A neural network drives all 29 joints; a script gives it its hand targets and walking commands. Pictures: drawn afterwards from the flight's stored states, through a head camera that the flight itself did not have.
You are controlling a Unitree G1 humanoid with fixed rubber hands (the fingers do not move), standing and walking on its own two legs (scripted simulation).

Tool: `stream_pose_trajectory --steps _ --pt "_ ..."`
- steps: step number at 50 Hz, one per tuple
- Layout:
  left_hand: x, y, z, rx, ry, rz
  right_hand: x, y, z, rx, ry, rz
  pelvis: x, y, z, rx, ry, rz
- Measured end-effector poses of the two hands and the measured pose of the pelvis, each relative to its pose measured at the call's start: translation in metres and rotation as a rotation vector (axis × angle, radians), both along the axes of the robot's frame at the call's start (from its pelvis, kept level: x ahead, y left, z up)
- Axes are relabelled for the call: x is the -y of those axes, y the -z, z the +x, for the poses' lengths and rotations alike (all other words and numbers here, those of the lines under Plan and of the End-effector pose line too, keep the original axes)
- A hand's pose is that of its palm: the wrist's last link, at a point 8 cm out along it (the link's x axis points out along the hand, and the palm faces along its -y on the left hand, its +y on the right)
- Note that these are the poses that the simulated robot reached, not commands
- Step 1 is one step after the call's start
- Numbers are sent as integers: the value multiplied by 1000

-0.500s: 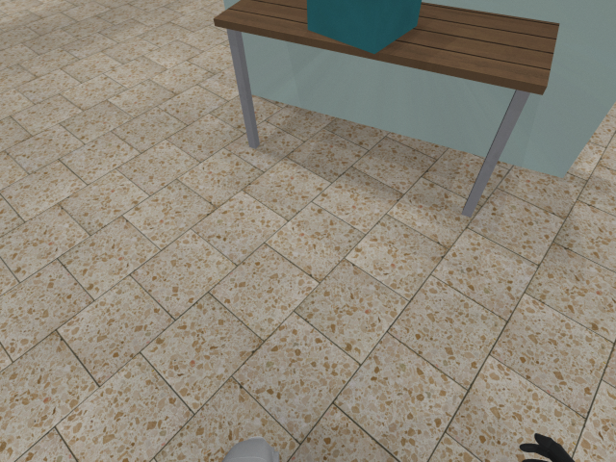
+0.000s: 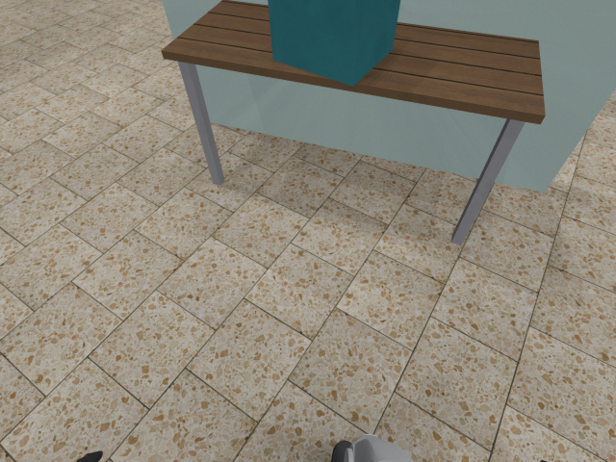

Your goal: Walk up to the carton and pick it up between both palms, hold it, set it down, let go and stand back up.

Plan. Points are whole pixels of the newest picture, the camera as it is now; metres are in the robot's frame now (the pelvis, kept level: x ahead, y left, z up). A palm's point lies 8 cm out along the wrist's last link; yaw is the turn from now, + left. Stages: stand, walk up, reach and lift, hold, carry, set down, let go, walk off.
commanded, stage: walk up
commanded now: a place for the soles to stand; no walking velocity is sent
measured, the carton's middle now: (335, 7) +1.27 -0.05 +0.02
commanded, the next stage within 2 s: none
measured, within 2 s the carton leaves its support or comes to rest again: neither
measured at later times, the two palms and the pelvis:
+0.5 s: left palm (93, 325) +0.31 +0.35 -0.06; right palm (512, 394) +0.22 -0.27 -0.09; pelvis +0.21 +0.04 +0.02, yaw -11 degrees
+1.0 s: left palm (130, 236) +0.51 +0.36 -0.10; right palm (470, 290) +0.39 -0.25 -0.09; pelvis +0.39 +0.07 +0.01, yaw -12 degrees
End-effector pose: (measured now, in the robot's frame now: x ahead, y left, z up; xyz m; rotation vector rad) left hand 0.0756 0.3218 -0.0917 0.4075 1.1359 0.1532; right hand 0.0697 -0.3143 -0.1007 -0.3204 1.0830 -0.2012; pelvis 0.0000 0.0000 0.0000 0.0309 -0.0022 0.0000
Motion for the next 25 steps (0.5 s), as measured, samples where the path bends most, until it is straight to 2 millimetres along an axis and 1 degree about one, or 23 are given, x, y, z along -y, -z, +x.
stream_pose_trajectory --steps 2,4,8,10,12,15,18,21,25 --pt "2 -3 25 18 7 14 -2 12 21 12 17 21 1 5 21 11 10 -28" --pt "4 -9 43 39 13 30 -7 16 39 23 13 47 4 4 38 39 20 -36" --pt "4 -29 65 29 22 56 -9 6 66 51 31 71 4 -11 69 72 51 -4" --pt "3 -39 77 18 32 70 -11 2 74 47 46 86 3 -18 83 80 67 -1" --pt "2 -44 92 6 50 76 -12 1 79 28 66 98 2 -22 96 86 85 -4" --pt "-1 -46 119 -10 84 77 -15 0 85 -2 109 104 -3 -25 117 85 119 -11" --pt "-5 -46 152 -18 116 73 -19 -2 97 -18 150 100 -10 -27 141 74 150 -17" --pt "-12 -42 188 -20 143 64 -27 -4 117 -22 176 90 -20 -27 169 57 173 -27" --pt "-26 -29 234 -29 159 42 -41 -7 155 -17 186 64 -37 -21 210 29 187 -52"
